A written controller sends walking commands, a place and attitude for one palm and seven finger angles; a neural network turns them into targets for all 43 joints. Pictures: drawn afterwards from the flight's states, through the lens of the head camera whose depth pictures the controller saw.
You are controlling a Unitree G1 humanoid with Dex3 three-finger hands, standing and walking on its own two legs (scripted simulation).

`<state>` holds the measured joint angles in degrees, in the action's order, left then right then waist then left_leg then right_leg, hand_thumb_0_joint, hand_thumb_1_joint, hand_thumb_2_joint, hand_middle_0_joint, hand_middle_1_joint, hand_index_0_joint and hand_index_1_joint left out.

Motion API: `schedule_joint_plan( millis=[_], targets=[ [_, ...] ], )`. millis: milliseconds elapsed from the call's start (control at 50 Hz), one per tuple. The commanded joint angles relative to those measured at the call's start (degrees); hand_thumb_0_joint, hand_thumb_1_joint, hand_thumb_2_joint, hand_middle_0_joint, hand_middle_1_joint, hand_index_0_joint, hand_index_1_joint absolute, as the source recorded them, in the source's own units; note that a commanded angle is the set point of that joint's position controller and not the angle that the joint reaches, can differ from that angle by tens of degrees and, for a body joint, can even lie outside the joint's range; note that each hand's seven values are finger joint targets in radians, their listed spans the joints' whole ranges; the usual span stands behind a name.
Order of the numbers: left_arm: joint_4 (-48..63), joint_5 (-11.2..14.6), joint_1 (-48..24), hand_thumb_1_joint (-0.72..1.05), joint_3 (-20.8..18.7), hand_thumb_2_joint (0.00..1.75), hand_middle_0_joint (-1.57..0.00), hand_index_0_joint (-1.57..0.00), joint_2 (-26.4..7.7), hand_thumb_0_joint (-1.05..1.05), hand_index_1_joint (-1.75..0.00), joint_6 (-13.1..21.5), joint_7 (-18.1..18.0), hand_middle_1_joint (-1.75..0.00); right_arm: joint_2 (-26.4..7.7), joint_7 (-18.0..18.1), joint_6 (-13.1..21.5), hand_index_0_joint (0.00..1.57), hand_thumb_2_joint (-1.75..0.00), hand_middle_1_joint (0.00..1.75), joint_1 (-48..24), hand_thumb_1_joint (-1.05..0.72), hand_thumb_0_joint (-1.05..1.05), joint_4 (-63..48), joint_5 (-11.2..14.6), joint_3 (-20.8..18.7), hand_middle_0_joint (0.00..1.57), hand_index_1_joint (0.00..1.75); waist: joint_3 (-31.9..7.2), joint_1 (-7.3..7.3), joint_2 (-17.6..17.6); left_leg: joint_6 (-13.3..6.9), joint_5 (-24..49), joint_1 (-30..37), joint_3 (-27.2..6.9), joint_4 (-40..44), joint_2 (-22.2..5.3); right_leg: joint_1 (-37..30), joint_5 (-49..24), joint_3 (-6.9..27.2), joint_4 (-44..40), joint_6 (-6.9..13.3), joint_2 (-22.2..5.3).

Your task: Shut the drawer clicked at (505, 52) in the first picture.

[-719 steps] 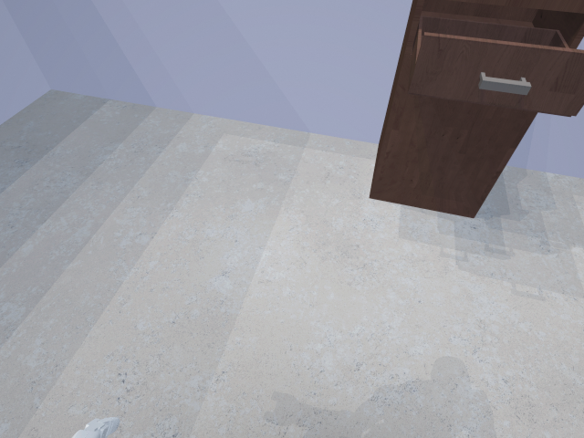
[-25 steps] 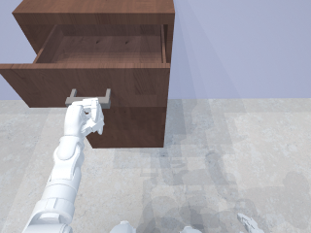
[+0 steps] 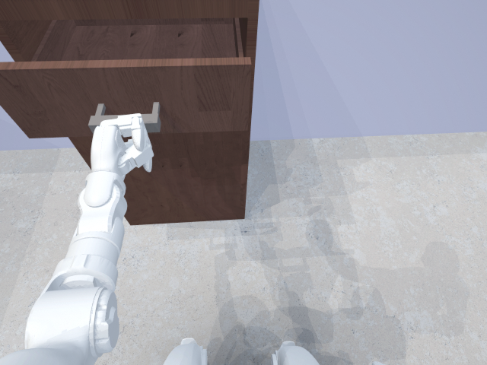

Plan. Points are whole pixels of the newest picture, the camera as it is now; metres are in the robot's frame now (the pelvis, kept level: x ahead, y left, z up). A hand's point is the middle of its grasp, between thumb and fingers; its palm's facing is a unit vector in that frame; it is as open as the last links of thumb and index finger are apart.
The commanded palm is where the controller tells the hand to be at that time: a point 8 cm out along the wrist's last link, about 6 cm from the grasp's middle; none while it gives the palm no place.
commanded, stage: push the drawer shut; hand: left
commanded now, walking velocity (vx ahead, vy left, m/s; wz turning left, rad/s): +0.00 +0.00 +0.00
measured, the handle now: (127, 115) +0.53 +0.19 +0.08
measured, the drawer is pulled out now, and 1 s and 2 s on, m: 0.14 0.02 0.00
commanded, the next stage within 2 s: pull the fist back off the drawer in 1.52 s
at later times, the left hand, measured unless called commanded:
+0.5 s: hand (147, 126) +0.50 +0.15 +0.08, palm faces +0.02 -1.00 -0.01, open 3.1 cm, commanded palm +0.49 +0.21 +0.08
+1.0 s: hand (154, 96) +0.57 +0.15 +0.08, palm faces +0.04 -1.00 -0.01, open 3.3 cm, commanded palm +0.56 +0.20 +0.08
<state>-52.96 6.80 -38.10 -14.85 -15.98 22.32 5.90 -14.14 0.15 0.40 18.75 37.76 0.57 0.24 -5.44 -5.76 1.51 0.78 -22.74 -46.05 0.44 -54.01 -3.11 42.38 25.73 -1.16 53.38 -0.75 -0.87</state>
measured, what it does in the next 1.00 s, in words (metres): stands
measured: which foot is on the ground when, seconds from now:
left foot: down 0.00-1.00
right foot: down 0.00-1.00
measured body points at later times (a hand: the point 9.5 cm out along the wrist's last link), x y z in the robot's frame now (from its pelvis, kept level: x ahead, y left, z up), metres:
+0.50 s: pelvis +0.00 +0.00 -0.01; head +0.10 +0.01 +0.43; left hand +0.49 +0.21 +0.08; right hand +0.02 -0.27 -0.13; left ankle +0.03 +0.13 -0.68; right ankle +0.00 -0.13 -0.68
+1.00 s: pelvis +0.00 +0.01 -0.02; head +0.15 +0.02 +0.40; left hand +0.57 +0.20 +0.09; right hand -0.05 -0.25 -0.12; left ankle +0.03 +0.13 -0.68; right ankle +0.00 -0.13 -0.68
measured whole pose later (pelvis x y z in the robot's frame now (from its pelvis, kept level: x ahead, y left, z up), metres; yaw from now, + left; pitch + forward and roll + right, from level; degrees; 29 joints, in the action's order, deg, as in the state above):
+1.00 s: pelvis +0.00 +0.01 -0.02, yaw -2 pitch +24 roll -3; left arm -73.4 -0.8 -64.9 -24.7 -31.6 19.0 6.1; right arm -14.9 -1.2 -2.8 24.8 36.9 -2.9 2.2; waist -5.4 -14.0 2.7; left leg 0.3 -24.4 -60.2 -0.6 -60.0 -4.7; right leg 55.3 25.8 -1.7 56.6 -1.1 0.8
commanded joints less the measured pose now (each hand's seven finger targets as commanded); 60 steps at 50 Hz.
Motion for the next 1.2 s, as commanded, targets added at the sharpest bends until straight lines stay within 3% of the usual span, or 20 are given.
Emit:
schedule_joint_plan(
  millis=[0,20,60,100,200,260,300,340,400,520,580,600,640,660,760,800,920,1000,1120,1180],
  targets=[
    [10.89,-0.05,-27.58,0.9,-2.58,0.9,-1.4,-1.4,-11.69,0.0,-1.6,3.99,-0.86,-1.6,-8.83,0.17,1.4,0.2,-0.9,0.3,5.11,-0.9,0.0,-4.82,-0.47,-3.08,0.2,0.3,-22.53,-1.45,1.63,-1.84,13.61,17.76,-0.74,5.17,2.5,-4.53,-16.77,-0.88,-6.87,1.57,3.07],
    [9.23,-0.12,-27.74,0.9,-4.02,0.9,-1.4,-1.4,-13.38,0.0,-1.6,3.89,-0.95,-1.6,-8.98,0.21,1.15,0.2,-0.9,0.3,5.35,-0.9,0.0,-4.65,-0.46,-3.06,0.2,0.3,-22.34,-1.62,-0.48,-1.97,12.85,16.42,-0.65,5.02,2.47,-5.04,-16.57,-0.71,-7.04,1.35,3.02],
    [8.47,-0.43,-29.29,0.9,-4.02,0.9,-1.4,-1.4,-13.72,0.0,-1.6,4.11,-0.67,-1.6,-8.77,0.23,0.83,0.2,-0.9,0.3,5.49,-0.9,0.0,-4.74,-0.53,-2.92,0.2,0.3,-22.33,-1.71,0.57,-2.01,12.18,15.1,-0.32,4.96,2.65,-5.58,-16.73,-0.33,-6.95,1.24,2.93],
    [7.51,-0.7,-29.76,0.9,-6.22,0.9,-1.4,-1.4,-16.6,0.0,-1.6,4.39,-0.48,-1.6,-9.16,0.35,0.56,0.2,-0.9,0.3,6.25,-0.9,0.0,-4.65,-0.66,-2.99,0.2,0.3,-22.54,-1.5,-0.79,-2.24,12.49,14.38,-0.35,4.6,2.64,-6.47,-17.42,-0.21,-6.73,1.32,3.06],
    [4.65,-1.05,-32.96,0.9,-6.58,0.9,-1.4,-1.4,-17.58,0.0,-1.6,4.48,0.31,-1.6,-9.12,0.38,-0.01,0.2,-0.9,0.3,7.14,-0.9,0.0,-4.38,-0.78,-2.8,0.2,0.3,-22.25,-2.45,1.26,-2.33,11.78,13.3,-0.26,3.85,2.6,-4.68,-16.7,0.06,-6.49,1.24,3.16],
    [4.55,-1.04,-34.69,0.9,-6.03,0.9,-1.4,-1.4,-16.91,0.0,-1.6,4.65,0.56,-1.6,-9.08,0.18,-0.15,0.2,-0.9,0.3,7.76,-0.9,0.0,-4.26,-0.88,-2.92,0.2,0.3,-24.53,-2.77,2.49,-2.11,13.62,15.14,-0.54,3.42,2.43,-3.98,-17.44,-0.24,-6.13,1.29,3.25],
    [3.78,-1.29,-35.73,0.9,-7.41,0.9,-1.4,-1.4,-19.11,0.0,-1.6,4.62,0.58,-1.6,-9.5,0.24,-0.38,0.2,-0.9,0.3,8.45,-0.9,0.0,-4.01,-1.09,-2.94,0.2,0.3,-24.49,-3.11,2.26,-2.24,13.63,14.41,-0.67,2.88,2.31,-3.38,-17.45,-0.13,-5.9,1.26,3.31],
    [1.25,-1.56,-38.44,0.9,-7.1,0.9,-1.4,-1.4,-19.28,0.0,-1.6,4.13,0.54,-1.6,-9.52,0.25,-0.48,0.2,-0.9,0.3,8.8,-0.9,0.0,-3.53,-1.1,-2.72,0.2,0.3,-22.77,-4.22,1.31,-2.41,11.86,12.37,-0.76,2.83,2.28,-2.56,-16.02,0.02,-6.24,1.0,3.33],
    [1.43,-1.89,-40.31,0.9,-7.79,0.9,-1.4,-1.4,-20.69,0.0,-1.6,4.26,0.58,-1.6,-9.87,0.3,-0.48,0.2,-0.9,0.3,9.38,-0.9,0.0,-3.61,-1.28,-2.73,0.2,0.3,-24.39,-4.36,3.04,-2.48,11.69,13.01,-0.92,2.48,2.34,-1.6,-15.08,0.06,-6.03,1.14,3.38],
    [-1.75,-3.2,-47.18,0.9,-7.64,0.9,-1.4,-1.4,-22.93,0.0,-1.6,3.63,0.44,-1.6,-10.33,0.34,-0.56,0.2,-0.9,0.3,10.91,-0.9,0.0,-2.9,-1.71,-2.3,0.2,0.3,-24.78,-6.38,4.47,-2.48,10.43,12.47,-1.92,1.56,1.88,2.38,-12.04,-0.29,-5.56,1.03,3.48],
    [-2.5,-3.72,-49.86,0.9,-6.34,0.9,-1.4,-1.4,-21.73,0.0,-1.6,3.32,0.14,-1.6,-10.34,0.1,-0.47,0.2,-0.9,0.3,11.88,-0.9,0.0,-2.53,-2.12,-2.28,0.2,0.3,-26.04,-7.22,6.11,-2.44,11.7,13.69,-2.37,0.92,1.77,4.01,-12.07,-0.56,-5.25,1.11,3.54],
    [-3.52,-4.04,-49.53,0.9,-7.59,0.9,-1.4,-1.4,-22.99,0.0,-1.6,3.1,-0.05,-1.6,-10.63,0.07,-0.54,0.2,-0.9,0.3,12.49,-0.9,0.0,-2.42,-2.32,-2.34,0.2,0.3,-26.29,-7.13,6.34,-2.42,12.58,14.37,-2.69,0.54,1.6,4.96,-12.28,-0.87,-4.86,1.33,3.72],
    [-4.44,-4.41,-52.17,0.9,-5.85,0.9,-1.4,-1.4,-21.57,0.0,-1.6,2.49,-0.23,-1.6,-10.57,-0.09,-0.65,0.2,-0.9,0.3,12.91,-0.9,0.0,-2.03,-2.49,-2.15,0.2,0.3,-26.28,-8.36,6.28,-2.47,12.4,13.93,-2.81,0.17,1.55,6.16,-11.93,-0.95,-4.92,1.07,3.66],
    [-5.48,-4.66,-52.12,0.9,-7.17,0.9,-1.4,-1.4,-23.35,0.0,-1.6,2.23,-0.42,-1.6,-10.92,-0.08,-0.73,0.2,-0.9,0.3,13.48,-0.9,0.0,-1.94,-2.62,-2.18,0.2,0.3,-25.8,-8.27,4.97,-2.48,12.07,13.09,-3.1,0.13,1.4,6.05,-11.46,-1.03,-4.92,1.12,3.72],
    [-6.53,-5.78,-54.92,0.9,-7.52,0.9,-1.4,-1.4,-24.66,0.0,-1.6,1.51,-1.11,-1.6,-11.13,-0.41,-1.16,0.2,-0.9,0.3,14.81,-0.9,0.0,-1.92,-3.19,-1.96,0.2,0.3,-27.82,-8.91,7.05,-2.55,13.2,13.18,-3.15,-0.7,1.39,6.94,-11.84,-1.09,-4.62,1.09,3.77],
    [-7.63,-6.41,-55.87,0.9,-9.86,0.9,-1.4,-1.4,-28.8,0.0,-1.6,1.28,-1.35,-1.6,-11.5,-0.31,-1.36,0.2,-0.9,0.3,15.74,-0.9,0.0,-1.85,-3.44,-1.61,0.2,0.3,-27.81,-8.97,6.41,-2.76,13.04,11.15,-3.22,-0.83,1.36,5.67,-12.19,-0.93,-4.36,1.14,3.91],
    [-6.67,-6.91,-55.6,0.9,-11.83,0.9,-1.4,-1.4,-31.25,0.0,-1.6,0.76,-0.69,-1.6,-11.48,-0.78,-2.42,0.2,-0.9,0.3,17.6,-0.9,0.0,-2.51,-3.78,-1.74,0.2,0.3,-32.39,-8.54,7.86,-2.8,19.3,12.78,-2.77,-1.92,1.25,3.12,-18.36,-0.92,-3.72,1.1,4.21],
    [-9.88,-7.45,-56.53,0.9,-11.86,0.9,-1.4,-1.4,-32.9,0.0,-1.6,-0.64,0.01,-1.6,-11.63,-0.75,-3.14,0.2,-0.9,0.3,18.59,-0.9,0.0,-2.58,-3.75,-1.31,0.2,0.3,-28.12,-9.68,6.68,-3.17,17.09,9.11,-2.3,-1.87,1.25,3.03,-17.77,-0.75,-4.34,0.97,4.47],
    [-10.09,-8.09,-59.45,0.9,-12.55,0.9,-1.4,-1.4,-35.02,0.0,-1.6,-1.37,0.16,-1.6,-12.03,-0.73,-3.7,0.2,-0.9,0.3,20.18,-0.9,0.0,-2.28,-4.11,-1.25,0.2,0.3,-29.84,-10.45,9.68,-2.91,20.66,11.49,-3.01,-2.74,0.77,5.8,-18.56,-1.36,-3.77,1.09,4.53],
    [-10.42,-8.41,-64.34,0.9,-10.29,0.9,-1.4,-1.4,-32.83,0.0,-1.6,-1.77,-0.05,-1.6,-11.95,-0.81,-3.83,0.2,-0.9,0.3,20.7,-0.9,0.0,-1.46,-4.25,-1.32,0.2,0.3,-28.4,-12.43,10.53,-2.78,20.05,12.04,-3.84,-3.28,0.48,9.42,-16.36,-1.75,-3.77,0.97,4.6]
  ],
)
